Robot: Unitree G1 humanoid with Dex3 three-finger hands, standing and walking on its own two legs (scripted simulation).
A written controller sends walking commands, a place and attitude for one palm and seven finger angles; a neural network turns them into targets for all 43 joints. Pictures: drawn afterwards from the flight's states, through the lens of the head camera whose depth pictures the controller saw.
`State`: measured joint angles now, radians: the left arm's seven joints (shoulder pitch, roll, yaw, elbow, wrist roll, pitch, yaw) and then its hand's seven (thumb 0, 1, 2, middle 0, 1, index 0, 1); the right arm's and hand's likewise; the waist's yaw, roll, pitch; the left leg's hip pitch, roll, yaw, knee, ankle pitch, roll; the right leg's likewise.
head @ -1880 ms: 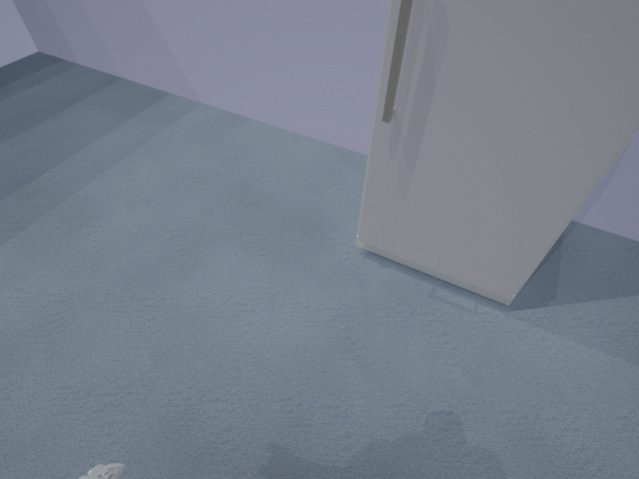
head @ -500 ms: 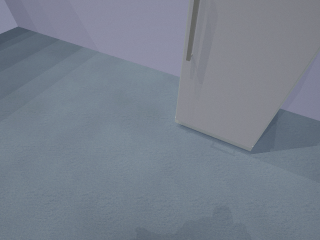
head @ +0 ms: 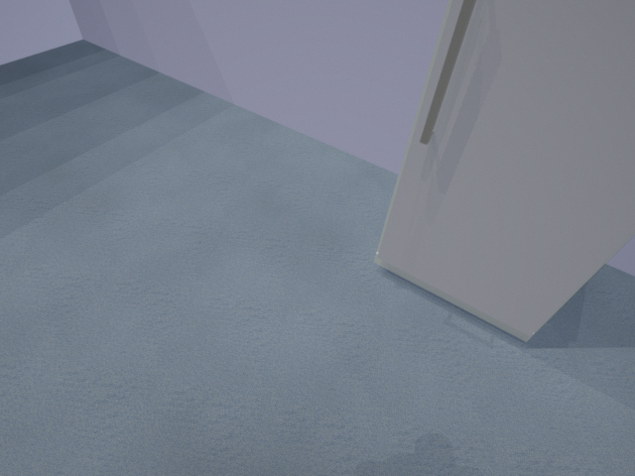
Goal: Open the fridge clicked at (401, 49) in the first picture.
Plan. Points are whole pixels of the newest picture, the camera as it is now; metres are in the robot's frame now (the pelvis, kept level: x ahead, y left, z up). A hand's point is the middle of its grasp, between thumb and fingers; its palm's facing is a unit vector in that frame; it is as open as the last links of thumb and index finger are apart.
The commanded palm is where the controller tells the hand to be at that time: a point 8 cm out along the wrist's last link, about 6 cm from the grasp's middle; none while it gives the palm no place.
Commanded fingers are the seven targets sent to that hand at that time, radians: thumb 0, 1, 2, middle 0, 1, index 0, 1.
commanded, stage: walk to a spot facing it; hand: left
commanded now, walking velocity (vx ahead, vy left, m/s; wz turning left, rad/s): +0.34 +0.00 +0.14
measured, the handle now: (451, 64) +0.96 -0.26 +0.11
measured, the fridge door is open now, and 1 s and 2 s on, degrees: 0 0 0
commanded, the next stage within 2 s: turn to face it in 0.20 s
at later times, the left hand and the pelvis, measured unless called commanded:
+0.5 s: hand (233, 390) +0.28 +0.14 -0.17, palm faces +0.00 -0.98 -0.20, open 7.3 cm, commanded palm none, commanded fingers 0.00 0.90 0.90 -0.20 -0.30 -0.20 -0.30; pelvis +0.19 -0.03 -0.01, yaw -1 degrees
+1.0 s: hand (207, 350) +0.34 +0.20 -0.16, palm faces -0.20 -0.95 -0.23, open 7.4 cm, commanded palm none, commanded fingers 0.00 0.90 0.90 -0.20 -0.30 -0.20 -0.30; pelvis +0.24 +0.00 +0.01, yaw -17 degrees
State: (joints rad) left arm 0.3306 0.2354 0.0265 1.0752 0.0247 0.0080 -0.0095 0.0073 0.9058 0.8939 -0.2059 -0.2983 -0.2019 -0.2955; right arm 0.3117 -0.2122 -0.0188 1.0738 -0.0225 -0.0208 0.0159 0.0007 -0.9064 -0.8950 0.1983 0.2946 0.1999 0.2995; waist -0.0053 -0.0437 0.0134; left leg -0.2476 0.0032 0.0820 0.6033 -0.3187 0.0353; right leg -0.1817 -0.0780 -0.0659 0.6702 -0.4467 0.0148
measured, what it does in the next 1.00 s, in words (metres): walks ahead, turning right: right foot, then left foot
